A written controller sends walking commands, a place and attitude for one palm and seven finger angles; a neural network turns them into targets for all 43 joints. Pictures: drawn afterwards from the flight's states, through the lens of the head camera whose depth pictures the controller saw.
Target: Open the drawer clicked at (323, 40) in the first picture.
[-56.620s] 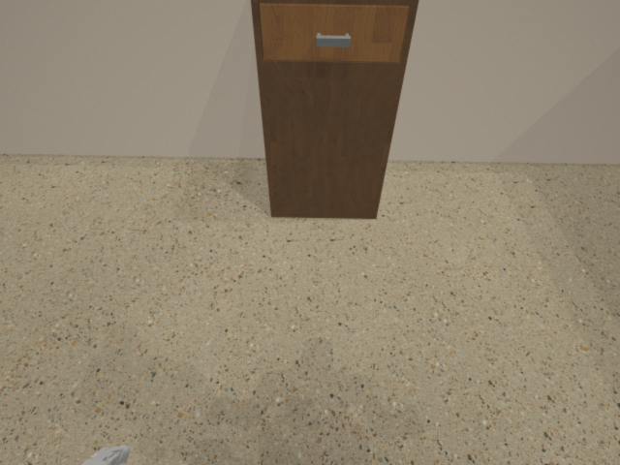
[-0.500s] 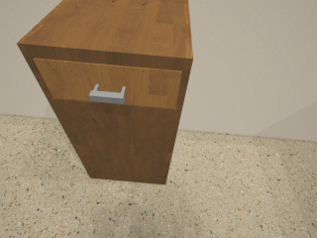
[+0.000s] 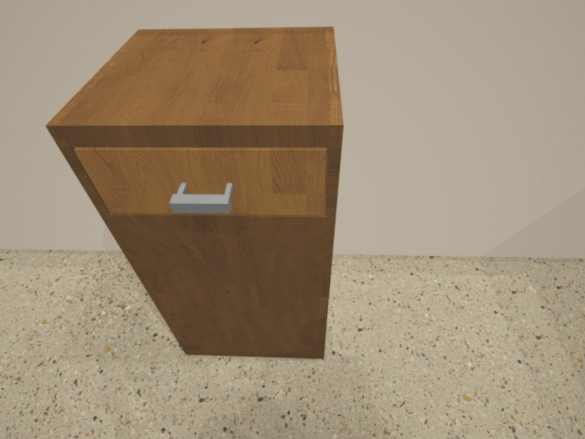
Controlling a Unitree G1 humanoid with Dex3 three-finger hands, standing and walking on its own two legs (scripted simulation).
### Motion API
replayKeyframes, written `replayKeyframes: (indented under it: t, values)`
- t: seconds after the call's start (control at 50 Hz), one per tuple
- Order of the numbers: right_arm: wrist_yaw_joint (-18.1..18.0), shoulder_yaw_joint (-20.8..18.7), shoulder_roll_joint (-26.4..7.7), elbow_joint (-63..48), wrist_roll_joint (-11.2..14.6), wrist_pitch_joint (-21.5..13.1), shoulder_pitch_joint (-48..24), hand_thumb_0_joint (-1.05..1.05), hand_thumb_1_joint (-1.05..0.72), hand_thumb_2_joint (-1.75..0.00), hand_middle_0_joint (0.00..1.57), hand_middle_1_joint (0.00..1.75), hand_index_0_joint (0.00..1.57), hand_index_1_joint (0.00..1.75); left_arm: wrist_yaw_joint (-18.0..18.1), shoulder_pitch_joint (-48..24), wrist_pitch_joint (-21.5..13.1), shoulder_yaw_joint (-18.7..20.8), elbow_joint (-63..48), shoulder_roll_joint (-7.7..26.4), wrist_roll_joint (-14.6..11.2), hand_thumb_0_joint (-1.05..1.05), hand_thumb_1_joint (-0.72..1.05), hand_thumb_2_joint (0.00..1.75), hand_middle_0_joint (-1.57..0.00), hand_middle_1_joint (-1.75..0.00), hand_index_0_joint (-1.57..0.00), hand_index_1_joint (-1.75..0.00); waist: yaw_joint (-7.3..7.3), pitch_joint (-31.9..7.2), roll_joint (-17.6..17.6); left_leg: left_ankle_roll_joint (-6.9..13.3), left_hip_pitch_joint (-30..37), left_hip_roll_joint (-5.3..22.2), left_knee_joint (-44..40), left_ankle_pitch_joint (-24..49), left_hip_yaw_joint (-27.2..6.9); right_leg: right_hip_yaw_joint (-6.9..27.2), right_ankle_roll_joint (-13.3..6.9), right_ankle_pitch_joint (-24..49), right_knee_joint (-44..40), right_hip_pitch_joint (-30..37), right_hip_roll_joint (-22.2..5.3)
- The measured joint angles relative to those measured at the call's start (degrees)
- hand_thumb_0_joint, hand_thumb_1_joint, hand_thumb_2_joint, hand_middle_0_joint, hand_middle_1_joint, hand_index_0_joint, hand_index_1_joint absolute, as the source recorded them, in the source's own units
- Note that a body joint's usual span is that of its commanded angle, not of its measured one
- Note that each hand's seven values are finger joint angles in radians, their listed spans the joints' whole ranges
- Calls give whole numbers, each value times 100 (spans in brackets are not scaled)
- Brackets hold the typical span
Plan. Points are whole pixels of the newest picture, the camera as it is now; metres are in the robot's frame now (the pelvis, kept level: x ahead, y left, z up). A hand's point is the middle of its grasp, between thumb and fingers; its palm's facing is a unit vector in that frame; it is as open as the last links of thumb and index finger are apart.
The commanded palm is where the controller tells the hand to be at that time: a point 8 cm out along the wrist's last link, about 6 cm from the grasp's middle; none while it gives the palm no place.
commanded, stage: look again from close up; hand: left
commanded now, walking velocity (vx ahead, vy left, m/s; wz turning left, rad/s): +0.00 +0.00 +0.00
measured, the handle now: (203, 195) +0.51 +0.20 +0.04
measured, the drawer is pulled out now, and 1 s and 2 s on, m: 0.00 0.00 0.00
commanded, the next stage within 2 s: raise the hand with hooked fingers in 0.52 s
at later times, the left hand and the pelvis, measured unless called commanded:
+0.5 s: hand out of the picture +0.01 +0.15 -0.17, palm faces +0.04 -0.98 -0.19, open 7.3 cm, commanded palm none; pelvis +0.02 -0.01 +0.00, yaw +0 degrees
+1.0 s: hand (199, 374) +0.21 +0.15 -0.03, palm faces -0.05 -0.35 -0.93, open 8.3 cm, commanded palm +0.17 +0.19 +0.00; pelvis +0.01 -0.02 -0.02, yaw -4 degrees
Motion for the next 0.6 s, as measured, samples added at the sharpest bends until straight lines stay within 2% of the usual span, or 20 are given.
replayKeyframes:
  t: [0.14, 0.6]
  values:
    - [-26, 47, 64, 204, 13, -74, -48, 0, -91, -90, 20, 29, 20, 30, 17, -156, -66, -34, 80, -161, -5, 0, 91, 90, -20, -30, -20, -30, -21, 90, -61, -49, 146, 29, -199, 64, -24, -27, -35, 20, -140, 124, 38]
    - [-94, 41, 237, 611, 19, -93, -88, 0, -91, -90, 20, 29, 20, 30, 34, -179, -82, 21, 259, -193, -16, 1, 92, 90, -20, -30, -20, -30, -11, 166, -151, -161, 364, 166, -374, 52, -64, -81, -125, 17, -359, 363, 183]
